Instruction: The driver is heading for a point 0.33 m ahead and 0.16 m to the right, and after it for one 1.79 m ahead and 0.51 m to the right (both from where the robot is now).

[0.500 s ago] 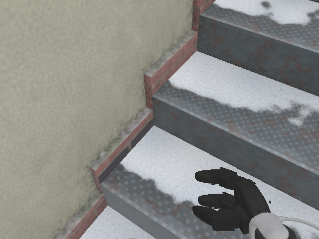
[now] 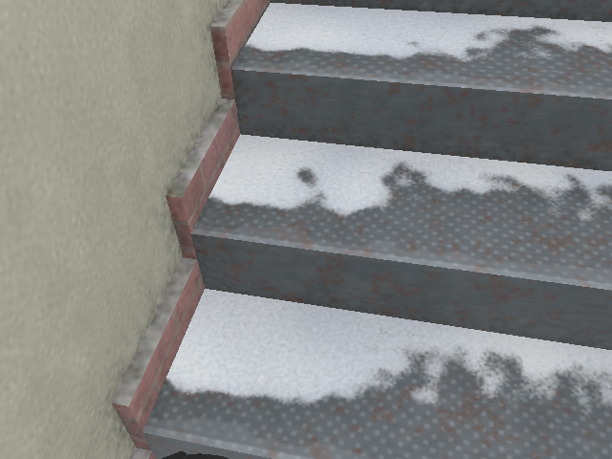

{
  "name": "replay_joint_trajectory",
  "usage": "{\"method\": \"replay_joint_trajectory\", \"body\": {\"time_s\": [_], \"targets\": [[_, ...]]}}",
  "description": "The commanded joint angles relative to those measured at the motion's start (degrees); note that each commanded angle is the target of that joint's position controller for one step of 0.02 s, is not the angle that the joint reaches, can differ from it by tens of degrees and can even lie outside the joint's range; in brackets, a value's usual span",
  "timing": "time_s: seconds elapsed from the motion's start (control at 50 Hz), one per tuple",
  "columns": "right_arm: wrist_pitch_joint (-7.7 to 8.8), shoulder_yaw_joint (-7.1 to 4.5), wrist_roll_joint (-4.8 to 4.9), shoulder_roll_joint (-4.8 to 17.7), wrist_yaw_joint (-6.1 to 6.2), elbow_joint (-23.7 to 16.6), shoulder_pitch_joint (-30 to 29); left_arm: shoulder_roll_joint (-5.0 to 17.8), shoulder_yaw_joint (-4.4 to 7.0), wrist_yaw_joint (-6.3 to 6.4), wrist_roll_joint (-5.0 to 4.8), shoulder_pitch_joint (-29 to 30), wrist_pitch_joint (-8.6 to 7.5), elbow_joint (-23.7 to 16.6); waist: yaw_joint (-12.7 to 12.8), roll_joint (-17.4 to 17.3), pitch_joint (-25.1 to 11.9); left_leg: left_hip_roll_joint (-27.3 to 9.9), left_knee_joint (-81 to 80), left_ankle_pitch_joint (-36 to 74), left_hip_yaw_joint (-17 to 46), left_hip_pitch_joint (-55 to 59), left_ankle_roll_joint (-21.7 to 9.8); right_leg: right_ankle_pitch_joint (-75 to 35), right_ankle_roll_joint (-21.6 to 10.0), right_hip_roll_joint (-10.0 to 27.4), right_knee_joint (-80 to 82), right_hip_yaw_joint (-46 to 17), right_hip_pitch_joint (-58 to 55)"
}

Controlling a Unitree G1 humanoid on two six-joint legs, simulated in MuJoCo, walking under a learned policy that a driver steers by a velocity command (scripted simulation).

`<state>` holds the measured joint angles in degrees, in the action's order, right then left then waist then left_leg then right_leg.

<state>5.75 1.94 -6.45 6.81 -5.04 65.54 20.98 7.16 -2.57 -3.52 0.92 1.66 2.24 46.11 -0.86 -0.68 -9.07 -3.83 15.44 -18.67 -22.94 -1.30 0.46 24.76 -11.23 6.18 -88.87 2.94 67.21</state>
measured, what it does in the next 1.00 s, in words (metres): climbs, turning right: right foot 0.16 m higher, then left foot 0.16 m higher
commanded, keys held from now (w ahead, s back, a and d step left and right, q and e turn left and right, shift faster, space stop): w+e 0.76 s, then w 0.24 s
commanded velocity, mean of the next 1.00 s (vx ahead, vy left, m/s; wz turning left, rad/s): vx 0.50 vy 0.00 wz -0.53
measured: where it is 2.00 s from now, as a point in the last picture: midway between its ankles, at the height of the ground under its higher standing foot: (524, 185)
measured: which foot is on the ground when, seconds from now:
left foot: down 0.00-0.10, up 0.12-0.58, down 0.60-1.00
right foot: up 0.00-0.00, down 0.02-0.60, up 0.62-1.00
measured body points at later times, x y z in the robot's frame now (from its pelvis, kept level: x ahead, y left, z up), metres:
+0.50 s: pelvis +0.26 -0.03 +0.15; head +0.25 -0.03 +0.60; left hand +0.23 +0.16 -0.01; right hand +0.38 -0.27 +0.04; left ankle +0.45 +0.06 -0.30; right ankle +0.14 -0.11 -0.57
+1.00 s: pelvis +0.49 -0.06 +0.32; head +0.47 -0.06 +0.77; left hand +0.73 +0.03 +0.19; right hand +0.32 -0.17 +0.16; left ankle +0.52 +0.06 -0.41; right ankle +0.50 -0.21 -0.20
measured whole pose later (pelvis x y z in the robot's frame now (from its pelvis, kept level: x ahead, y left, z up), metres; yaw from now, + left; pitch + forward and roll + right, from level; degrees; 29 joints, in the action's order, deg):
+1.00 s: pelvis +0.49 -0.06 +0.32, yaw -33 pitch +5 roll +2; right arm 7.1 3.5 -5.6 6.8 -2.8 62.4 29.0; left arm 10.3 0.5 -5.8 2.4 -7.7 -1.2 53.0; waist -5.0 1.1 -7.6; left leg -3.5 31.1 -19.4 -12.8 -15.9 -1.1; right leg 4.5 -12.9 7.4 -101.3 0.0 67.1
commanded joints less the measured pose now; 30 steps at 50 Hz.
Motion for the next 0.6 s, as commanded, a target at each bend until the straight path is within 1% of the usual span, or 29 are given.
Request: {"method": "replay_joint_trajectory", "body": {"time_s": [0.02, 0.04, 0.06, 0.08, 0.1, 0.12, 0.14, 0.16, 0.18, 0.2, 0.22, 0.24, 0.26, 0.28, 0.3, 0.32, 0.34, 0.38, 0.4, 0.42, 0.44, 0.46, 0.48, 0.5, 0.52, 0.54, 0.56, 0.58, 0.6], "targets": [[1.81, -3.28, 0.63, 14.3, 0.05, -5.2, -3.2, 1.1, 0.54, -1.19, 0.07, -2.0, -2.32, -1.4, 3.4, -6.3, 5.4, -17.1, 2.6, 71.6, 2.9, 1.7, -16.7, 2.3, 2.2, -7.6, 12.6, 6.3, -12.5], [2.02, -4.07, 1.06, 15.9, 0.34, -5.7, -4.1, 4.4, 1.87, -0.36, -1.10, -3.7, -3.66, -1.9, 4.6, -7.6, 1.8, -15.8, 8.8, 78.5, 3.0, 3.9, -16.0, -0.8, 1.1, -11.3, 21.3, 6.3, -21.0], [2.56, -3.15, 0.05, 13.0, 0.14, -4.1, 3.7, 7.6, 2.93, 0.68, -2.42, -5.2, -4.34, -0.4, 2.6, -4.8, -4.1, -12.6, 16.3, 81.7, 3.2, -8.2, -13.4, -15.0, -1.4, -11.2, 18.3, 1.2, -39.1], [2.32, -4.02, -0.24, 16.6, -0.74, -4.3, 1.6, 10.2, 4.51, 1.52, -2.00, -16.3, -4.31, 3.0, 7.5, -3.6, -5.5, -8.9, 27.8, 69.2, 4.7, -22.5, -10.2, -19.6, -3.2, -10.5, 25.2, -6.6, -54.7], [1.20, -4.80, -0.05, 16.6, -2.60, -7.1, -5.8, 16.1, 6.59, 2.16, -0.87, -29.1, -3.82, 7.1, 11.1, 5.3, -6.1, -1.6, 44.6, 37.6, 8.6, -39.8, -6.4, -17.5, -6.6, -4.9, 43.8, -22.1, -66.9], [-0.87, -4.05, 2.50, 12.0, -4.63, -8.9, -7.9, 20.4, 7.61, 3.15, 1.81, -36.8, -3.23, 10.5, 11.0, 9.3, -11.5, 0.6, 62.9, 12.8, 21.4, -48.6, -5.0, -8.8, -6.2, 0.8, 60.9, -46.0, -71.8], [-1.82, -3.51, 4.17, 8.8, -4.06, -9.5, -11.2, 17.6, 7.96, 3.57, 1.89, -36.2, -3.94, 12.6, 11.8, 9.7, -5.5, 2.7, 78.2, 18.5, 32.3, -55.7, -5.8, 10.6, -2.9, 0.9, 61.8, -48.9, -64.5], [-1.48, -2.99, 4.15, 6.2, -2.79, -8.4, -12.1, 13.1, 6.87, 3.11, 1.58, -32.8, -4.93, 14.4, 9.0, 9.4, 0.7, 3.7, 88.3, 22.3, 35.5, -60.8, -7.2, 9.8, -2.8, -0.2, 58.7, -44.0, -53.8], [-0.81, -2.05, 3.71, 3.5, -1.03, -9.3, -13.1, 8.7, 5.59, 2.36, 1.45, -28.4, -5.75, 14.8, 4.5, 8.3, 1.8, 4.8, 96.0, 22.6, 37.2, -62.8, -8.9, 4.4, -3.1, -0.7, 59.2, -41.9, -47.8], [-0.94, -0.90, 2.65, 1.6, 0.39, -8.9, -12.5, 4.2, 4.35, 1.31, 1.18, -21.6, -6.19, 14.8, 0.4, 4.3, 2.2, 4.3, 97.1, 23.1, 37.6, -63.9, -10.6, 2.2, -4.0, -1.9, 59.0, -37.6, -43.2], [-1.43, -0.49, 2.50, 2.4, 0.76, -8.7, -11.6, 1.0, 3.25, 0.54, 0.97, -15.4, -6.14, 13.8, -1.7, 2.0, 1.6, 3.9, 102.4, 21.9, 37.2, -64.7, -12.0, 0.0, -5.6, -2.1, 61.0, -36.7, -39.4], [-1.84, -1.00, 2.12, 4.2, 0.91, -7.9, -9.7, -0.5, 2.40, 0.20, 0.38, -12.7, -5.80, 13.9, -3.4, 0.4, 3.3, 4.3, 108.4, 19.3, 36.0, -68.8, -12.1, -0.2, -5.4, -2.2, 62.9, -35.6, -37.8], [-2.36, -1.45, 1.84, 6.9, 0.56, -8.5, -10.1, 0.8, 2.28, -0.55, 1.66, -14.5, -6.30, 15.4, -4.9, -2.8, 4.0, 3.3, 107.4, 20.9, 34.5, -70.9, -11.5, -2.7, -4.4, -1.8, 63.0, -33.3, -37.1], [-2.54, -1.74, 1.93, 8.1, 0.07, -8.8, -10.4, 1.4, 1.88, -0.47, 2.03, -15.9, -6.95, 16.0, -4.9, -2.2, 4.3, 2.7, 107.2, 19.4, 33.2, -72.5, -11.5, -4.9, -3.1, -2.3, 62.5, -29.4, -37.8], [-2.82, -1.63, 3.03, 8.9, 0.25, -9.4, -10.3, 4.3, 2.63, -0.44, 3.43, -13.3, -7.25, 13.8, -4.4, -3.7, 2.9, 2.0, 98.5, 20.3, 30.7, -67.8, -9.4, -3.6, -1.3, -4.9, 63.2, -22.8, -34.4], [-2.39, -1.61, 3.60, 8.4, 0.21, -9.7, -11.9, 5.6, 2.72, -0.27, 4.29, -13.8, -7.68, 12.9, -3.1, -1.0, 4.6, 1.4, 96.2, 20.1, 28.0, -65.3, -8.0, -6.2, -0.8, -6.6, 64.0, -18.9, -31.5], [-2.09, -1.18, 4.30, 7.4, 0.49, -10.7, -15.0, 5.7, 2.49, 0.17, 5.10, -18.5, -7.63, 14.7, -1.1, 2.1, 3.9, 1.1, 101.3, 17.3, 26.4, -66.1, -7.2, -7.9, -1.3, -6.4, 64.2, -18.7, -33.4], [-1.51, -0.26, 3.07, 6.2, 1.39, -11.5, -18.2, 4.8, 2.13, 0.59, 4.78, -29.1, -7.35, 17.9, 2.7, 3.5, 6.8, 1.3, 110.3, 9.6, 27.5, -78.9, -6.4, -7.5, -4.0, -2.3, 63.5, -25.4, -45.4], [-1.61, 0.42, 3.13, 4.8, 2.37, -14.3, -20.4, 3.6, 1.80, 0.46, 4.75, -32.0, -7.58, 19.3, 2.8, 5.1, 7.8, 0.8, 108.9, 5.0, 28.3, -85.7, -7.1, -7.5, -3.8, -0.3, 63.8, -27.8, -51.7], [-1.58, 0.78, 3.52, 5.7, 3.06, -16.8, -24.6, 4.1, 1.79, 0.42, 4.98, -35.3, -7.79, 20.5, 4.8, 4.5, 8.9, 0.5, 109.9, 3.5, 29.2, -90.5, -7.6, -10.8, -4.1, 1.1, 63.7, -30.0, -56.6], [-1.23, 1.43, 3.72, 6.2, 3.81, -20.8, -30.6, 4.9, 1.76, -0.02, 6.02, -37.3, -8.21, 20.4, 5.2, 2.6, 9.4, -1.7, 97.7, 4.0, 27.8, -93.0, -8.5, -10.3, -3.2, 2.1, 65.4, -30.5, -61.6], [-1.66, 1.70, 3.95, 6.4, 4.26, -22.9, -33.3, 5.2, 1.49, -0.26, 6.37, -38.7, -8.57, 21.0, 6.8, 1.3, 9.3, -3.1, 91.6, 6.0, 28.2, -91.4, -7.7, -10.3, -3.2, 3.1, 67.4, -31.7, -62.7], [-1.95, 1.97, 3.78, 5.4, 3.85, -24.0, -33.7, 5.7, 1.78, -0.59, 5.66, -37.6, -8.92, 19.8, 6.5, 3.8, 10.4, -3.7, 85.8, 9.5, 27.4, -88.5, -8.3, -9.2, -3.0, 3.4, 69.9, -30.5, -62.2], [-3.12, 2.20, 2.23, 4.6, 3.31, -25.2, -35.5, 4.8, 0.92, -2.53, 3.14, -30.8, -8.73, 16.6, 4.7, 2.4, 13.1, -4.3, 74.4, 7.2, 23.8, -71.5, -6.9, -7.5, -4.3, 4.5, 78.6, -29.5, -46.4], [-4.61, 2.47, 1.91, 3.6, 2.38, -29.5, -40.0, 6.7, 1.15, -2.90, 1.47, -26.5, -8.90, 13.2, 3.6, 3.3, 11.7, -2.6, 67.3, 3.0, 18.4, -51.7, -5.7, -9.8, -4.9, 3.1, 81.8, -26.2, -30.2], [-5.06, 2.20, 3.05, 1.9, 0.75, -29.0, -37.3, 8.6, 1.36, -2.90, -1.00, -24.2, -9.09, 10.4, 2.0, 7.8, 11.1, 0.2, 70.0, 3.0, 13.1, -39.2, -2.9, -23.9, -6.5, 2.0, 79.1, -22.7, -23.6], [-5.46, 1.95, 4.27, 1.7, -0.12, -30.8, -32.3, 12.5, 3.01, -2.45, -0.73, -24.5, -8.81, 10.8, -1.7, 13.7, 6.4, 3.3, 68.8, 9.0, 12.7, -30.5, -2.7, -50.4, -6.1, 1.1, 73.7, -19.0, -25.2], [-5.19, -0.12, 4.14, 7.4, 0.15, -29.1, -26.1, 15.8, 4.48, -2.42, -1.97, -27.4, -8.73, 11.5, -4.2, 14.1, 2.3, 8.1, 57.5, 4.2, 12.1, -28.2, -2.4, -72.0, -6.0, 0.5, 69.9, -19.4, -35.4], [-4.19, -3.26, 4.96, 14.3, 1.28, -26.6, -14.7, 15.3, 4.95, -3.64, -1.25, -29.1, -8.47, 11.6, -8.3, 11.8, -2.0, 9.3, 46.7, 2.1, 15.7, -21.7, -4.4, -84.4, -3.3, -1.8, 57.3, -19.1, -43.3]]}}
Velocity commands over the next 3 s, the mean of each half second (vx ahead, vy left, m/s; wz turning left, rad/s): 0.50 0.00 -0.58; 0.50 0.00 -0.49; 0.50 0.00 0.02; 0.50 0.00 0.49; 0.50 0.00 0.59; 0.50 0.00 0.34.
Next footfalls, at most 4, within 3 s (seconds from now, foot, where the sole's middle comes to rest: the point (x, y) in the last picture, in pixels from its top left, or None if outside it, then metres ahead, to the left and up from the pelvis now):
0.02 right None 0.18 -0.11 -0.61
0.60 left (301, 392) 0.56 0.05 -0.45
1.22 right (518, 383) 0.56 -0.33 -0.45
1.60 left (462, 207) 0.85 -0.27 -0.29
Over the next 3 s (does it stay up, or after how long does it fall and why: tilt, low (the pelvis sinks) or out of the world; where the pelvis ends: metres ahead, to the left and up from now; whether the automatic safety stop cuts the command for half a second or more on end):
stays up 1.45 -0.42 0.79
